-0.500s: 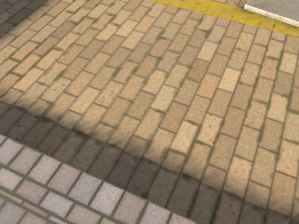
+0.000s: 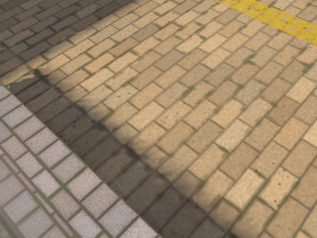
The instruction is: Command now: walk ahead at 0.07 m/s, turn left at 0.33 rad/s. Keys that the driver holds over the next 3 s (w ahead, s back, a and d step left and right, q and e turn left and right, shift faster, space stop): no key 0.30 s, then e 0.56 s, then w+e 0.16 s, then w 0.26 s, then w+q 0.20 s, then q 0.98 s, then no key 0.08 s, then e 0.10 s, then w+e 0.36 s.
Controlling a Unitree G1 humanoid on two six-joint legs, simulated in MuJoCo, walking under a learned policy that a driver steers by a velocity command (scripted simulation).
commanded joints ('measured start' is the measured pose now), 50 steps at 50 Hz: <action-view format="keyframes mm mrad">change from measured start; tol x32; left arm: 1 -45 155 44 -52 -11 -2 -1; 50 -12 104 71 -152 -70 54 21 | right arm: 1 52 -12 8 -52 -12 -12 4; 50 214 -184 -63 29 -45 -101 36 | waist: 1 -12 -158 -186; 10 32 216 -124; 46 -11 -231 -175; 50 -82 182 -111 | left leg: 1 108 24 23 -198 31 11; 11 198 243 -244 -852 208 276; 24 341 197 -92 -719 377 214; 30 247 183 21 -563 358 173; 35 -176 -36 -79 190 -124 35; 48 426 -50 38 -688 176 108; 50 558 363 -497 -920 -224 246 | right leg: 1 142 -228 181 -157 190 -218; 10 -44 -17 10 105 -324 43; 29 -28 -22 75 243 29 -18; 34 349 -299 705 -116 147 -307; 47 -13 -72 538 -193 -548 -127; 50 -465 180 233 382 -484 -4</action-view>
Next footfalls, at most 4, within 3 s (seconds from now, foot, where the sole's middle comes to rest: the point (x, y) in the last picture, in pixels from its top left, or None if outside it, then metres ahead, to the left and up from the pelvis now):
0.16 left None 0.06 0.13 -0.77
0.98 left None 0.10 0.13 -0.77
1.42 right None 0.13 -0.19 -0.77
1.88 left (176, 232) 0.49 -0.01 -0.83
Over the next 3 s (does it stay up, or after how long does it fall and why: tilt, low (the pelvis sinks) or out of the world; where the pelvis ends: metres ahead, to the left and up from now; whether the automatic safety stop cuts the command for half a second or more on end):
stays up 0.49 -0.16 -0.09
